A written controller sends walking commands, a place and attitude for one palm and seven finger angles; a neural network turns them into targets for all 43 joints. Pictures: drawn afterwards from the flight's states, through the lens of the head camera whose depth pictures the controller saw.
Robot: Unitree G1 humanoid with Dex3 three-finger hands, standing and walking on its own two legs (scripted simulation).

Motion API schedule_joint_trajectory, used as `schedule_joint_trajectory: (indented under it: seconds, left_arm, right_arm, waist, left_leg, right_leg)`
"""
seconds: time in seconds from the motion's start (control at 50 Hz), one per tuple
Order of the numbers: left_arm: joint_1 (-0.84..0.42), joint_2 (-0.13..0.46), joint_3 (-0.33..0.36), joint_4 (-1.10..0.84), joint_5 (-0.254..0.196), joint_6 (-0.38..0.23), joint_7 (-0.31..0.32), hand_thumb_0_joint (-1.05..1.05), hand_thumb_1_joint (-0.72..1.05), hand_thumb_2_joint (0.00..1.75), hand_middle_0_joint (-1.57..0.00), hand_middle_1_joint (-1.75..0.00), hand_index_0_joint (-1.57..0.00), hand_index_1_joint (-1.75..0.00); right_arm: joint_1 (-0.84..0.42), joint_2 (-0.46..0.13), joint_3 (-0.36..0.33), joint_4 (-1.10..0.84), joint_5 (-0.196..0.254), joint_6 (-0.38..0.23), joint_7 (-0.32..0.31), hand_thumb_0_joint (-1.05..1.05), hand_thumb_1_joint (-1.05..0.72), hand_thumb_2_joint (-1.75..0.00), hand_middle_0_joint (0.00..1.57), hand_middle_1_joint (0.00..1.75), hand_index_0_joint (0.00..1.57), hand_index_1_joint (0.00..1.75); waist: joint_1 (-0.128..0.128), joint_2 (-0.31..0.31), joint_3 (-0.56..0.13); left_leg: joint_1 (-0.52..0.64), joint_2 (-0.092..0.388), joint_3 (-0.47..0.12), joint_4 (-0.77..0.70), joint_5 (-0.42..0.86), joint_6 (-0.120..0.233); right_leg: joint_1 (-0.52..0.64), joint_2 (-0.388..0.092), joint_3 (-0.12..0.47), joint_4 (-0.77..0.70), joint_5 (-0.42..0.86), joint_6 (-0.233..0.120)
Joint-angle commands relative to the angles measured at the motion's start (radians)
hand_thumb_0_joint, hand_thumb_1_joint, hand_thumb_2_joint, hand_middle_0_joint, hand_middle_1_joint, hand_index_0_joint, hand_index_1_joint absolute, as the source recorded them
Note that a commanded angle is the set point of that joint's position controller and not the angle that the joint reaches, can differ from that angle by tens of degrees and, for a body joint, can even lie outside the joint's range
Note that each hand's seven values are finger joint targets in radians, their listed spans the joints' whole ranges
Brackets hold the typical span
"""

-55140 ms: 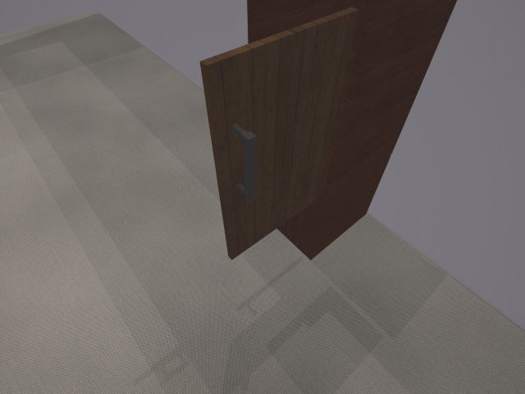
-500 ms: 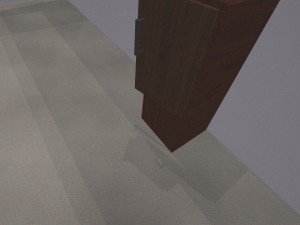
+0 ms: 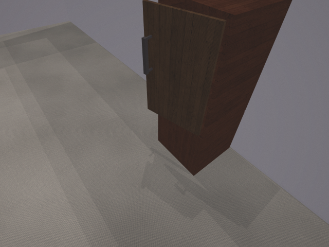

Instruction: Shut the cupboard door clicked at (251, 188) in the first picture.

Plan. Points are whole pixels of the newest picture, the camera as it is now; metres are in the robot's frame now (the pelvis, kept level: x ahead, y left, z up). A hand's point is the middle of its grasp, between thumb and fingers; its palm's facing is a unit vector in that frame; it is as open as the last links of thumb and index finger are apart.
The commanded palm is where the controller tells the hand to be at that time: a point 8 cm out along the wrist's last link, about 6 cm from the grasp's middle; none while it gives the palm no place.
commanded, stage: let the arm hang, fingers relaxed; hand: left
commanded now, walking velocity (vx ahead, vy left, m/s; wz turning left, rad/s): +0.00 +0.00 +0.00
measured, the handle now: (148, 55) +0.91 +0.13 +0.03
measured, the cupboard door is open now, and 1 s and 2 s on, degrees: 14 14 14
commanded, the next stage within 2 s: look to check the result in 0.22 s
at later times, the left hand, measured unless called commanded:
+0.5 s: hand out of the picture -0.05 +0.16 -0.18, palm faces +0.03 -0.99 -0.16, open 7.4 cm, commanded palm none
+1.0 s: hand out of the picture -0.02 +0.16 -0.18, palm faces +0.02 -0.99 -0.16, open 7.4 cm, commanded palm none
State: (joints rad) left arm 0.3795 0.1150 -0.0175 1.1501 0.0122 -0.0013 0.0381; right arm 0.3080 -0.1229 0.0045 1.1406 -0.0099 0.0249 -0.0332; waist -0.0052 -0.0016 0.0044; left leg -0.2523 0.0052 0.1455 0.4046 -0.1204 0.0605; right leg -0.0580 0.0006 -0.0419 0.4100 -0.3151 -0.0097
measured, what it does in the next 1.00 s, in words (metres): stands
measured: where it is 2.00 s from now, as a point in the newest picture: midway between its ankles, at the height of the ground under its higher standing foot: outside the picture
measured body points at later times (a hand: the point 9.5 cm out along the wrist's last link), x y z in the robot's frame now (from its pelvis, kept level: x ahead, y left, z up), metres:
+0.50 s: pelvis +0.01 +0.00 +0.00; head +0.01 +0.01 +0.45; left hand -0.05 +0.21 -0.16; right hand -0.03 -0.20 -0.16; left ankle +0.07 +0.08 -0.74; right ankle -0.06 -0.11 -0.74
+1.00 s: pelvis +0.01 +0.00 +0.00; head +0.02 +0.01 +0.45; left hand -0.02 +0.21 -0.16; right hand +0.00 -0.22 -0.16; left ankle +0.07 +0.08 -0.74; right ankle -0.06 -0.11 -0.74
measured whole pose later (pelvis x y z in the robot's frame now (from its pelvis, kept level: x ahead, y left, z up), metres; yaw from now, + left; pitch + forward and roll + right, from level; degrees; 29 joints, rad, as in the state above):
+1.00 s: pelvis +0.01 +0.00 +0.00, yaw +0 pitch -2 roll +0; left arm 0.34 0.13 0.00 1.15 0.01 0.00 0.04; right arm 0.28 -0.15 -0.01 1.13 -0.01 0.01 -0.04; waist -0.01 -0.02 0.04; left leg -0.24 0.00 0.15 0.40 -0.14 0.06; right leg -0.04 -0.01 -0.04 0.39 -0.32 0.00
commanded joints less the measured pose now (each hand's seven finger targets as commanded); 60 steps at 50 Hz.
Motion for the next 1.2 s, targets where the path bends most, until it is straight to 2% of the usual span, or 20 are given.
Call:
schedule_joint_trajectory:
  seconds: [0.0,0.14,0.24,0.28,0.34,0.42,0.54,0.72,0.82,0.84,0.92,0.94,1.02,1.04,1.08,1.1,1.12,1.14,1.16,1.18]
  left_arm:
    - [0.116,0.080,0.020,0.003,0.002,-0.001,0.008,0.00,0.90,0.90,-0.20,-0.30,-0.20,-0.30]
    - [0.108,0.073,0.025,0.001,0.001,-0.007,0.011,0.00,0.90,0.90,-0.20,-0.30,-0.20,-0.30]
    - [0.107,0.067,0.027,0.004,0.001,-0.006,0.011,0.00,0.90,0.90,-0.20,-0.30,-0.20,-0.30]
    - [0.105,0.061,0.026,0.005,0.001,-0.003,0.011,0.00,0.90,0.90,-0.20,-0.30,-0.20,-0.30]
    - [0.109,0.071,0.027,0.005,0.002,-0.004,0.011,0.00,0.90,0.90,-0.20,-0.30,-0.20,-0.30]
    - [0.109,0.066,0.027,0.009,0.002,-0.003,0.010,0.00,0.90,0.90,-0.20,-0.30,-0.20,-0.30]
    - [0.111,0.088,0.029,0.009,0.003,-0.009,0.010,0.00,0.90,0.90,-0.20,-0.30,-0.20,-0.30]
    - [0.088,0.098,0.027,0.011,0.004,-0.007,0.010,0.00,0.90,0.90,-0.20,-0.30,-0.20,-0.30]
    - [0.077,0.107,0.027,0.009,0.004,-0.007,0.008,0.00,0.90,0.90,-0.20,-0.30,-0.20,-0.30]
    - [0.083,0.118,0.028,0.006,0.005,-0.010,0.007,0.00,0.90,0.90,-0.20,-0.30,-0.20,-0.30]
    - [0.070,0.097,0.030,0.000,0.003,-0.001,0.010,0.00,0.90,0.90,-0.20,-0.30,-0.20,-0.30]
    - [0.070,0.109,0.037,-0.009,0.004,0.001,0.011,0.00,0.90,0.90,-0.20,-0.30,-0.20,-0.30]
    - [0.045,0.136,0.066,-0.051,0.006,0.017,0.011,0.00,0.90,0.90,-0.20,-0.30,-0.20,-0.30]
    - [0.047,0.145,0.072,-0.063,0.008,0.017,0.011,0.00,0.90,0.90,-0.20,-0.30,-0.20,-0.30]
    - [0.031,0.162,0.084,-0.085,0.010,0.022,0.010,0.00,0.90,0.90,-0.20,-0.30,-0.20,-0.30]
    - [0.024,0.175,0.091,-0.096,0.012,0.023,0.009,0.00,0.90,0.90,-0.20,-0.30,-0.20,-0.30]
    - [0.007,0.192,0.097,-0.114,0.014,0.021,0.010,0.00,0.90,0.90,-0.20,-0.30,-0.20,-0.30]
    - [-0.014,0.200,0.100,-0.134,0.016,0.019,0.013,0.00,0.90,0.90,-0.20,-0.30,-0.20,-0.30]
    - [-0.047,0.201,0.101,-0.151,0.021,0.015,0.015,0.00,0.90,0.90,-0.20,-0.30,-0.20,-0.30]
    - [-0.072,0.209,0.106,-0.165,0.027,0.012,0.018,0.00,0.90,0.90,-0.20,-0.30,-0.20,-0.30]
  right_arm:
    - [0.074,-0.088,-0.023,-0.019,-0.005,-0.011,-0.007,0.00,-0.90,-0.90,0.20,0.30,0.20,0.30]
    - [0.090,-0.080,-0.023,-0.015,-0.003,-0.019,-0.011,0.00,-0.90,-0.90,0.20,0.30,0.20,0.30]
    - [0.097,-0.081,-0.022,-0.013,-0.002,-0.022,-0.013,0.00,-0.90,-0.90,0.20,0.30,0.20,0.30]
    - [0.096,-0.078,-0.024,-0.011,-0.004,-0.020,-0.014,0.00,-0.90,-0.90,0.20,0.30,0.20,0.30]
    - [0.095,-0.086,-0.025,-0.013,-0.001,-0.018,-0.013,0.00,-0.90,-0.90,0.20,0.30,0.20,0.30]
    - [0.091,-0.088,-0.026,-0.014,-0.004,-0.018,-0.014,0.00,-0.90,-0.90,0.20,0.30,0.20,0.30]
    - [0.074,-0.109,-0.030,-0.015,0.001,-0.023,-0.013,0.00,-0.90,-0.90,0.20,0.30,0.20,0.30]
    - [0.053,-0.116,-0.030,-0.014,-0.001,-0.021,-0.011,0.00,-0.90,-0.90,0.20,0.30,0.20,0.30]
    - [0.041,-0.125,-0.030,-0.017,-0.001,-0.021,-0.010,0.00,-0.90,-0.90,0.20,0.30,0.20,0.30]
    - [0.037,-0.136,-0.031,-0.019,0.001,-0.022,-0.010,0.00,-0.90,-0.90,0.20,0.30,0.20,0.30]
    - [0.041,-0.108,-0.026,-0.023,-0.003,-0.017,-0.007,0.00,-0.90,-0.90,0.20,0.30,0.20,0.30]
    - [0.044,-0.115,-0.029,-0.032,-0.001,-0.015,-0.006,0.00,-0.90,-0.90,0.20,0.30,0.20,0.30]
    - [0.013,-0.144,-0.048,-0.066,-0.009,0.002,-0.001,0.00,-0.90,-0.90,0.20,0.30,0.20,0.30]
    - [0.006,-0.152,-0.052,-0.079,-0.008,0.004,0.001,0.00,-0.90,-0.90,0.20,0.30,0.20,0.30]
    - [-0.010,-0.150,-0.059,-0.105,-0.011,0.013,0.006,0.00,-0.90,-0.90,0.20,0.30,0.20,0.30]
    - [-0.019,-0.139,-0.063,-0.119,-0.011,0.016,0.011,0.00,-0.90,-0.90,0.20,0.30,0.20,0.30]
    - [-0.020,-0.125,-0.065,-0.129,-0.012,0.018,0.016,0.00,-0.90,-0.90,0.20,0.30,0.20,0.30]
    - [-0.038,-0.121,-0.069,-0.146,-0.014,0.022,0.019,0.00,-0.90,-0.90,0.20,0.30,0.20,0.30]
    - [-0.063,-0.124,-0.077,-0.162,-0.015,0.025,0.021,0.00,-0.90,-0.90,0.20,0.30,0.20,0.30]
    - [-0.075,-0.123,-0.082,-0.179,-0.012,0.025,0.024,0.00,-0.90,-0.90,0.20,0.30,0.20,0.30]
  waist:
    - [-0.002,0.007,0.141]
    - [-0.002,0.010,0.113]
    - [-0.002,0.015,0.116]
    - [-0.005,0.025,0.122]
    - [-0.002,0.002,0.123]
    - [-0.006,0.005,0.116]
    - [-0.002,-0.017,0.085]
    - [-0.008,-0.004,0.127]
    - [-0.007,0.008,0.127]
    - [-0.004,-0.005,0.118]
    - [-0.007,0.008,0.115]
    - [-0.004,-0.002,0.107]
    - [0.001,0.038,0.110]
    - [0.007,0.024,0.101]
    - [0.009,-0.018,0.112]
    - [0.011,-0.070,0.106]
    - [0.008,-0.149,0.090]
    - [0.017,-0.208,0.095]
    - [0.012,-0.195,0.107]
    - [0.005,-0.173,0.122]
  left_leg:
    - [0.072,0.110,-0.165,-0.114,-0.128,-0.019]
    - [0.093,0.111,-0.156,-0.094,-0.054,-0.017]
    - [0.101,0.113,-0.157,-0.094,-0.038,-0.015]
    - [0.099,0.113,-0.161,-0.103,-0.069,-0.017]
    - [0.099,0.114,-0.161,-0.106,-0.081,-0.016]
    - [0.106,0.116,-0.167,-0.113,-0.089,-0.015]
    - [0.143,0.122,-0.160,-0.096,-0.017,-0.007]
    - [0.135,0.121,-0.157,-0.109,-0.038,-0.013]
    - [0.135,0.119,-0.156,-0.112,-0.051,-0.016]
    - [0.145,0.120,-0.155,-0.106,-0.035,-0.014]
    - [0.115,0.113,-0.158,-0.080,0.002,-0.019]
    - [0.101,0.112,-0.164,-0.057,0.035,-0.015]
    - [-0.004,0.119,-0.220,-0.033,-0.026,-0.001]
    - [-0.030,0.118,-0.230,-0.016,-0.020,0.002]
    - [-0.110,0.085,-0.220,0.052,-0.077,-0.009]
    - [-0.139,0.053,-0.183,0.126,-0.075,-0.021]
    - [-0.166,0.017,-0.127,0.243,-0.083,-0.040]
    - [-0.198,0.000,-0.097,0.394,-0.232,-0.054]
    - [-0.243,0.017,-0.104,0.528,-0.334,-0.060]
    - [-0.277,0.033,-0.114,0.586,-0.385,-0.064]
  right_leg:
    - [-0.222,-0.088,0.091,-0.121,0.014,-0.036]
    - [-0.192,-0.090,0.085,-0.123,0.067,-0.037]
    - [-0.188,-0.090,0.080,-0.120,0.077,-0.036]
    - [-0.197,-0.089,0.082,-0.117,0.061,-0.035]
    - [-0.194,-0.085,0.081,-0.119,0.058,-0.035]
    - [-0.199,-0.085,0.084,-0.112,0.055,-0.034]
    - [-0.184,-0.091,0.084,-0.119,0.088,-0.034]
    - [-0.194,-0.094,0.090,-0.131,0.082,-0.032]
    - [-0.189,-0.097,0.091,-0.139,0.077,-0.032]
    - [-0.186,-0.096,0.090,-0.143,0.085,-0.032]
    - [-0.171,-0.106,0.070,-0.108,0.098,-0.025]
    - [-0.162,-0.106,0.060,-0.087,0.104,-0.025]
    - [-0.164,-0.113,0.017,-0.008,0.031,-0.028]
    - [-0.153,-0.118,0.016,-0.004,0.034,-0.032]
    - [-0.143,-0.168,0.041,-0.019,0.000,-0.062]
    - [-0.134,-0.214,0.069,-0.041,0.015,-0.088]
    - [-0.118,-0.282,0.105,-0.064,0.081,-0.123]
    - [-0.121,-0.349,0.121,-0.081,0.219,-0.169]
    - [-0.120,-0.391,0.115,-0.070,0.376,-0.200]
    - [-0.099,-0.407,0.093,-0.044,0.500,-0.209]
